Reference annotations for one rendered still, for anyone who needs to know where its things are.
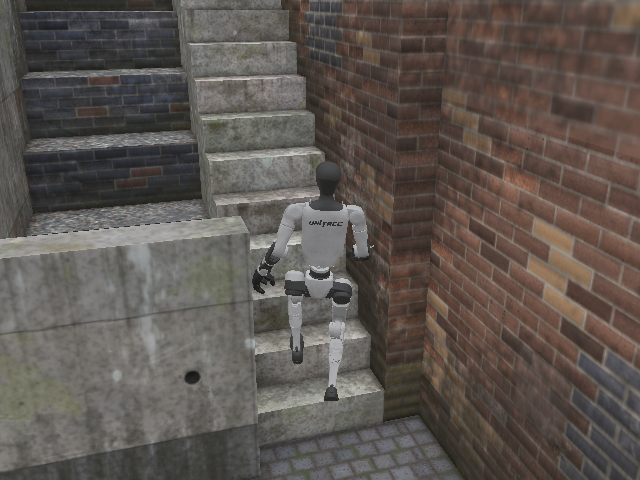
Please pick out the robot left forearm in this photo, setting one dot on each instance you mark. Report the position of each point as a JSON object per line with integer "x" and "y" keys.
{"x": 268, "y": 262}

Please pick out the left robot hand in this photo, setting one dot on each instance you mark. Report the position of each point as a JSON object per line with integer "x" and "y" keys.
{"x": 257, "y": 278}

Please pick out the left robot thigh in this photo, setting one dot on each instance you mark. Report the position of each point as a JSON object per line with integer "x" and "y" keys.
{"x": 295, "y": 285}

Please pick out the robot left shin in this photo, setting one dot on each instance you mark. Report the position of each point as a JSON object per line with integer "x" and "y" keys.
{"x": 295, "y": 321}

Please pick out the robot left upper arm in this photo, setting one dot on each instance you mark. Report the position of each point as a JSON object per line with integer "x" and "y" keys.
{"x": 292, "y": 212}

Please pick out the robot right upper arm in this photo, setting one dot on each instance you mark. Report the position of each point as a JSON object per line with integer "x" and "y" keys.
{"x": 359, "y": 227}

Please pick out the right robot hand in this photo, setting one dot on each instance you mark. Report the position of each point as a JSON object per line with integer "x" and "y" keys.
{"x": 351, "y": 254}

